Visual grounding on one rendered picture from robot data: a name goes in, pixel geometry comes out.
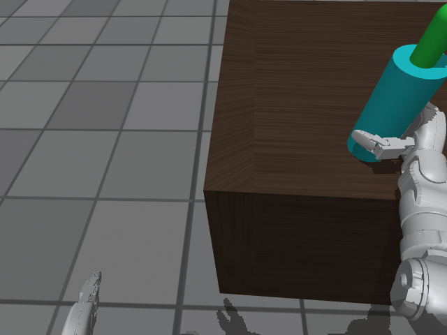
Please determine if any right robot hand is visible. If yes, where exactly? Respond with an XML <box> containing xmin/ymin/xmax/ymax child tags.
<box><xmin>351</xmin><ymin>101</ymin><xmax>446</xmax><ymax>161</ymax></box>

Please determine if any left robot hand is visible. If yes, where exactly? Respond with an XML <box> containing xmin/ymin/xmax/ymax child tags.
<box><xmin>61</xmin><ymin>270</ymin><xmax>101</xmax><ymax>335</ymax></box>

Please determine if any right robot arm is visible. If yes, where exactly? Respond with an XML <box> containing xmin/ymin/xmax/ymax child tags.
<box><xmin>390</xmin><ymin>149</ymin><xmax>447</xmax><ymax>335</ymax></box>

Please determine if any bottle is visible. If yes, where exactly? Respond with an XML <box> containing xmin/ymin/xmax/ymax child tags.
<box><xmin>347</xmin><ymin>3</ymin><xmax>447</xmax><ymax>162</ymax></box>

